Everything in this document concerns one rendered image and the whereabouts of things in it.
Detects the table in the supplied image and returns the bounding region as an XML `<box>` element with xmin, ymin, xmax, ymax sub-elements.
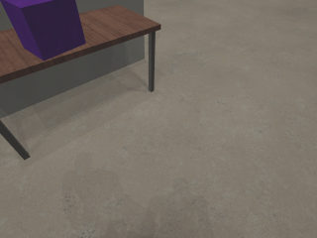
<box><xmin>0</xmin><ymin>4</ymin><xmax>161</xmax><ymax>160</ymax></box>

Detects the carton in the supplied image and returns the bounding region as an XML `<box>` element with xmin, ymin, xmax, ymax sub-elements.
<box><xmin>0</xmin><ymin>0</ymin><xmax>86</xmax><ymax>61</ymax></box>

